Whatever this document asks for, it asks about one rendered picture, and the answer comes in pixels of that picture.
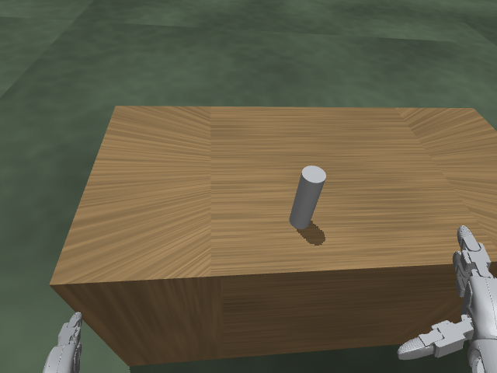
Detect left robot hand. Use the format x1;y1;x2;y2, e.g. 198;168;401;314
43;312;82;373

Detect can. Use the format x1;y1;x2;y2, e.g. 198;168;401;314
289;166;326;229

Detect right robot hand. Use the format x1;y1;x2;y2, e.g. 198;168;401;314
398;225;497;360

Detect right robot arm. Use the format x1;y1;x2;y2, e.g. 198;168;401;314
467;338;497;373

